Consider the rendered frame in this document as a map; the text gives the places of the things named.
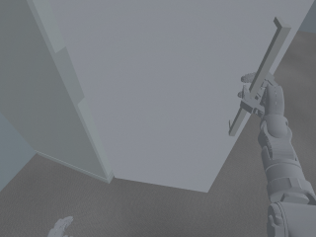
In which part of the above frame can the fridge door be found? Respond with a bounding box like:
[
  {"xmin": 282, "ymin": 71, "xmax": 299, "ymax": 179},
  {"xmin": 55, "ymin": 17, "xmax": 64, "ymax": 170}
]
[{"xmin": 48, "ymin": 0, "xmax": 314, "ymax": 193}]

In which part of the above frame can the handle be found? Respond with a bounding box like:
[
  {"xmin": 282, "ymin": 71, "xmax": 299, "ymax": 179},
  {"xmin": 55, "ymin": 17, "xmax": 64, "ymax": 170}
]
[{"xmin": 228, "ymin": 16, "xmax": 291, "ymax": 136}]

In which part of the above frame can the robot right forearm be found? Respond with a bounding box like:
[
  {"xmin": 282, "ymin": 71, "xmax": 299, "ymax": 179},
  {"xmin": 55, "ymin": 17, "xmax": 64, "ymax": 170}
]
[{"xmin": 258, "ymin": 115, "xmax": 316, "ymax": 205}]

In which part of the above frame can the right robot hand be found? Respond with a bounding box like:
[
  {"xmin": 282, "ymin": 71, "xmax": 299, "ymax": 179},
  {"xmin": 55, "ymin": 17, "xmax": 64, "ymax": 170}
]
[{"xmin": 237, "ymin": 71, "xmax": 284, "ymax": 119}]

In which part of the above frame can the left robot hand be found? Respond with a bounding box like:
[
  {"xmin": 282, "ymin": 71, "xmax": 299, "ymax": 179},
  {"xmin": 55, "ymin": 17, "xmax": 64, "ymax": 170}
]
[{"xmin": 45, "ymin": 216, "xmax": 73, "ymax": 237}]

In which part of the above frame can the right robot upper arm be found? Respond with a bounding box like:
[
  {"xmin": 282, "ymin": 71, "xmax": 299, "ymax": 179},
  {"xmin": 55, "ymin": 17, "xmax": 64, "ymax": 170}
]
[{"xmin": 267, "ymin": 201, "xmax": 316, "ymax": 237}]

